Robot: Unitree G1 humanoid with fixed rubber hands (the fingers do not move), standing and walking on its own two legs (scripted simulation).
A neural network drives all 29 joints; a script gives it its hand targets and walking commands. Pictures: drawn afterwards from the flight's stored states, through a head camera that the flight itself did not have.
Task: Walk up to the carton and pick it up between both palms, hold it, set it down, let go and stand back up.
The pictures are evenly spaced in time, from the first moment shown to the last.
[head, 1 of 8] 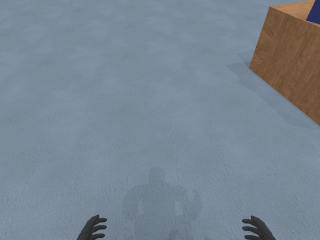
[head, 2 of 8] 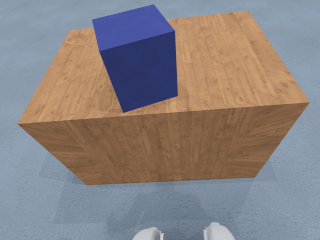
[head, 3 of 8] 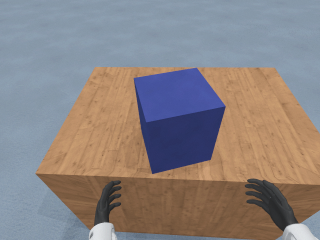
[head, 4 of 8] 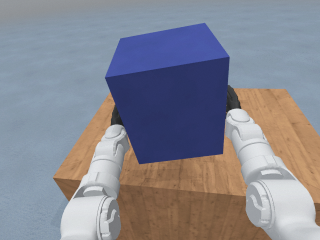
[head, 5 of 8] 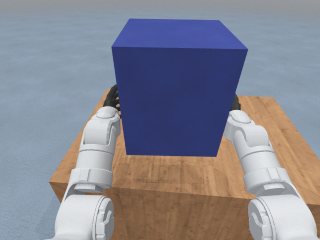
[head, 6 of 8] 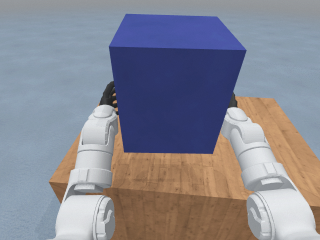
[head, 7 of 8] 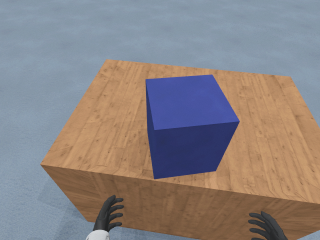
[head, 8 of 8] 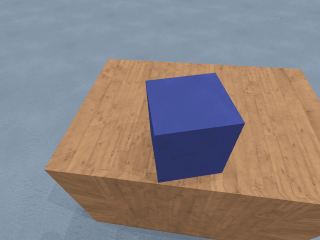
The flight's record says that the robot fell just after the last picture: no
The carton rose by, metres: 0.27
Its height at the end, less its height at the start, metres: +0.00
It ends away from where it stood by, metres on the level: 0.01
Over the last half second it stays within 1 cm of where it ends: yes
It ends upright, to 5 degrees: yes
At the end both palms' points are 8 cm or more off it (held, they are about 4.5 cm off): yes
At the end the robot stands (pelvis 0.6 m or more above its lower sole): yes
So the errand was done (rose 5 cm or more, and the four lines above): yes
